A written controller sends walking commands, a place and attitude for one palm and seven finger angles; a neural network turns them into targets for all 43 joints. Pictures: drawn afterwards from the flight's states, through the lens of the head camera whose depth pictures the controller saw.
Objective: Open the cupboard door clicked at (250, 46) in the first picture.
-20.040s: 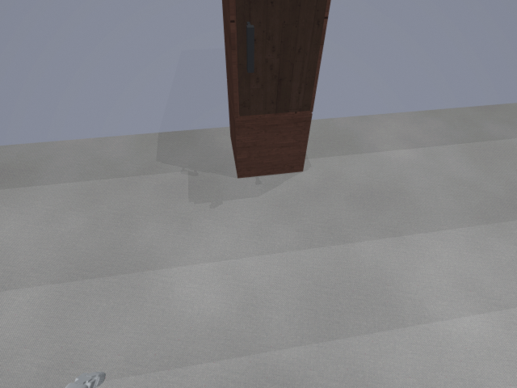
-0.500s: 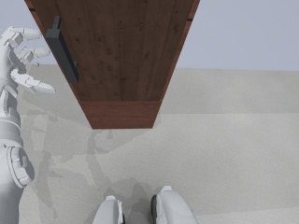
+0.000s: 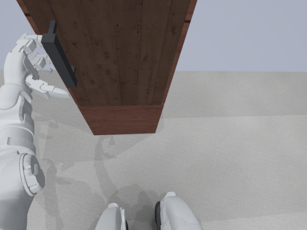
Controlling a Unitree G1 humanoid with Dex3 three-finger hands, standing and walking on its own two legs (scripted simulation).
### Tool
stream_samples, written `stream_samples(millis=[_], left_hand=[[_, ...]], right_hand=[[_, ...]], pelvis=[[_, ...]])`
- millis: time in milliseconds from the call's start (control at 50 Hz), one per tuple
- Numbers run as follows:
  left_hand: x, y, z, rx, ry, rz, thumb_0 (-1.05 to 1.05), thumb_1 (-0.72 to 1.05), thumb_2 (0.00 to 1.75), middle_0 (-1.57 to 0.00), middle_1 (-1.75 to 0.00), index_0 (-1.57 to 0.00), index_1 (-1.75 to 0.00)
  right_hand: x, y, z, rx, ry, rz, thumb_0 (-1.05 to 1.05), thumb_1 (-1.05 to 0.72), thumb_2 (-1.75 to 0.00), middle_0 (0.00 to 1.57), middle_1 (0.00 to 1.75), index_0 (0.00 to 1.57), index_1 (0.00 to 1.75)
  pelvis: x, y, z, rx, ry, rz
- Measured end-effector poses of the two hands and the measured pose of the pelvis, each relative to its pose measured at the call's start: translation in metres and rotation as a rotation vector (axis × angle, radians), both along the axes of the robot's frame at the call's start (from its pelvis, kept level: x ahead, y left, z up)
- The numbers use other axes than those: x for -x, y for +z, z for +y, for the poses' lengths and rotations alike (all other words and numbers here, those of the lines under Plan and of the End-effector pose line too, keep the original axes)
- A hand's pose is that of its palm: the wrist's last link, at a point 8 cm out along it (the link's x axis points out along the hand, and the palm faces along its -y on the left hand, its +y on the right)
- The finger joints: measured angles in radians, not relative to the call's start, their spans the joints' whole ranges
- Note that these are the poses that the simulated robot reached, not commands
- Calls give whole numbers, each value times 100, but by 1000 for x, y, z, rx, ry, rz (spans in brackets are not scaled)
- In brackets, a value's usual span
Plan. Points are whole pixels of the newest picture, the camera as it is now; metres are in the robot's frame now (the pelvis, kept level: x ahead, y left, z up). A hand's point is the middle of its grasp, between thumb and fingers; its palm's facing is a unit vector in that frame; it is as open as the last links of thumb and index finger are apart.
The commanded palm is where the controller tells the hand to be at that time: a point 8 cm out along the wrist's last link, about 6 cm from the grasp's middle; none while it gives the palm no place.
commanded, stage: slide the fingers in behind the handle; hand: left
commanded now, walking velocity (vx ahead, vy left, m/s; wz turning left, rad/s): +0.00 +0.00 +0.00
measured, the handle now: (63, 57) +0.55 +0.20 +0.05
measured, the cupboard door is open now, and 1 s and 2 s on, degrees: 0 0 0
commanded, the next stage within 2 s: close the thumb around the handle in 1.20 s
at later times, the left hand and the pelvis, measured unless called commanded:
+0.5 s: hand (63, 69) +0.50 +0.19 +0.06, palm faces -0.02 -1.00 -0.03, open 13.9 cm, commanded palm +0.48 +0.23 +0.06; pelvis +0.00 -0.01 +0.00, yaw +0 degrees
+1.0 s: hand (70, 71) +0.49 +0.17 +0.06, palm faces -0.01 -1.00 -0.04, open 14.0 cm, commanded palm +0.47 +0.21 +0.06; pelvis +0.00 +0.00 +0.00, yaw +1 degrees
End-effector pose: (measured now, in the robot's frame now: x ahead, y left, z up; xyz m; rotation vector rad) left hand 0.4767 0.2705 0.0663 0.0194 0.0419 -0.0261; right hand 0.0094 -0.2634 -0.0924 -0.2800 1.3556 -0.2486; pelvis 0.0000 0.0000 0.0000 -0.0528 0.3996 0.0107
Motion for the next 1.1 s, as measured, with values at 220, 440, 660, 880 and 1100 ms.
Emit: stream_samples(millis=[220,440,660,880,1100], left_hand=[[0,1,-14,-9,-7,-13,-1,-50,30,-30,-120,-30,-120],[-4,-3,-27,-8,2,-13,-1,-50,30,-30,-120,-30,-120],[-2,-3,-32,-5,-2,-11,-1,-50,30,-30,-120,-31,-121],[2,-2,-45,2,12,-23,-1,-50,30,-30,-120,-30,-120],[4,-2,-45,-17,28,-21,-1,-50,30,-30,-120,-30,-120]], right_hand=[[-12,-6,0,-22,19,-21,0,-91,-89,20,30,20,30],[-14,-8,-3,-22,18,-35,0,-91,-89,20,30,20,30],[-9,-7,-3,-29,13,-20,0,-91,-89,20,30,20,30],[-11,-7,0,-39,18,-39,0,-91,-89,20,30,20,30],[-11,-14,3,-58,35,-29,0,-91,-89,20,30,20,30]], pelvis=[[-1,0,-4,-5,6,-3],[-1,-2,-6,-10,5,2],[-2,-1,-7,-11,4,1],[-2,0,-4,-13,7,-9],[0,-1,-4,-16,15,-10]])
